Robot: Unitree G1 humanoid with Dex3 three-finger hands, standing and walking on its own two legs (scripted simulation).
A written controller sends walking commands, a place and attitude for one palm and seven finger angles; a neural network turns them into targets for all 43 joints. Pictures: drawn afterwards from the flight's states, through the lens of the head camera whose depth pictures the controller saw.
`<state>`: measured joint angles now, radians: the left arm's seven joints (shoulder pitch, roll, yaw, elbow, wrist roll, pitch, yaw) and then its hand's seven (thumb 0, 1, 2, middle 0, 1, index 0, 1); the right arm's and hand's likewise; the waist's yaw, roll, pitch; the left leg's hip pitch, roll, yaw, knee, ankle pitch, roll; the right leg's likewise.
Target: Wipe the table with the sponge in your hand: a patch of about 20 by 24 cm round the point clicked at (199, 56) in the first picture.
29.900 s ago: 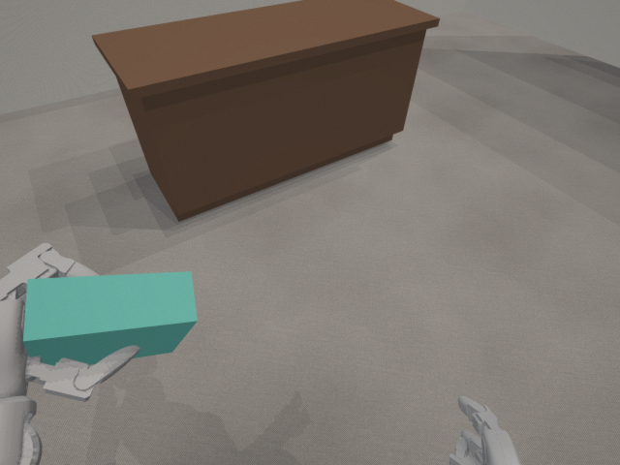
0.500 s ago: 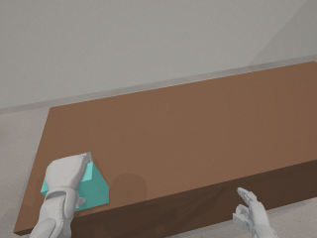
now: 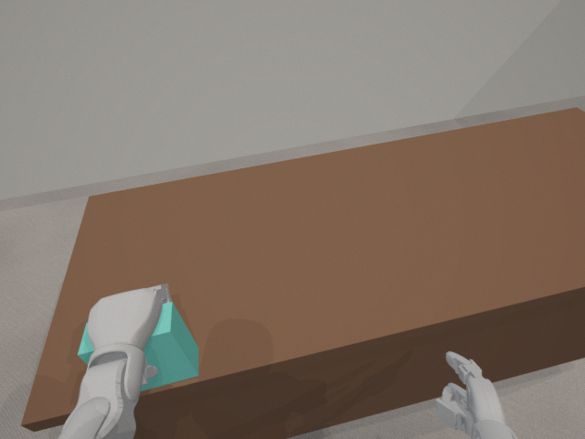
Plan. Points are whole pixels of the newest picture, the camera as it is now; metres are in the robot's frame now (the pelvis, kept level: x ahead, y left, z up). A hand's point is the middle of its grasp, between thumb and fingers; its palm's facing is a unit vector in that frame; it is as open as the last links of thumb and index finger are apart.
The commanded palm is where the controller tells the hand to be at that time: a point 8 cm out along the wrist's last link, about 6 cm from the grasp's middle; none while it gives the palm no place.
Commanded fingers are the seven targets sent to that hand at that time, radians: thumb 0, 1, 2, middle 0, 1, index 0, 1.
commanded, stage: lower the sponge onto the table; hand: left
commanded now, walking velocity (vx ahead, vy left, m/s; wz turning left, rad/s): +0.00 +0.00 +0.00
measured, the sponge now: (151, 358) +0.22 +0.27 -0.04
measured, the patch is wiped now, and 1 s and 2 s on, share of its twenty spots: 0.05 0.15 0.25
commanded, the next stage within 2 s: wipe forward along the first lane in 0.12 s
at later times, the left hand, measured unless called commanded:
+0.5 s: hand (145, 324) +0.25 +0.27 +0.01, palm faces -0.10 -0.04 -0.99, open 9.7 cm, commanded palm +0.24 +0.28 +0.05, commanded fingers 0.00 0.10 1.30 -1.20 -1.60 -1.20 -1.60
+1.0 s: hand (146, 293) +0.30 +0.30 +0.01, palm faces -0.13 +0.01 -0.99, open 9.8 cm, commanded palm +0.30 +0.30 +0.04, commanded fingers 0.00 0.10 1.30 -1.20 -1.60 -1.20 -1.60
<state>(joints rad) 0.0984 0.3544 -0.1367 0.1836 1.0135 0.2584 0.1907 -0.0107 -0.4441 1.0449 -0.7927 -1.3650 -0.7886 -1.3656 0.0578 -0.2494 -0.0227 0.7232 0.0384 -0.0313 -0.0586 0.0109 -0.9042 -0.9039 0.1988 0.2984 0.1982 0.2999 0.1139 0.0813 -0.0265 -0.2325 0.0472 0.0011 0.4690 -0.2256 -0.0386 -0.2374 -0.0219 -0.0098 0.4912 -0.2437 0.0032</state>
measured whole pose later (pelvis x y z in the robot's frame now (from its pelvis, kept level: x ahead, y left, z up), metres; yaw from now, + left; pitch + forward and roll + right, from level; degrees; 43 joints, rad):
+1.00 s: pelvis -0.03 -0.02 -0.02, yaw -1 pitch +8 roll +1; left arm -0.36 0.48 0.01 0.76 1.02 0.07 0.22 0.00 -0.61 1.18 -0.86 -1.32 -0.86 -1.33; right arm 0.21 -0.28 -0.04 0.76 0.06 0.00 -0.11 0.01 -0.90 -0.90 0.20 0.30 0.20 0.30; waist 0.04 0.07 -0.09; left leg -0.55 0.04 -0.05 0.66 -0.27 -0.01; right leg -0.57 0.01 0.00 0.69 -0.26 -0.02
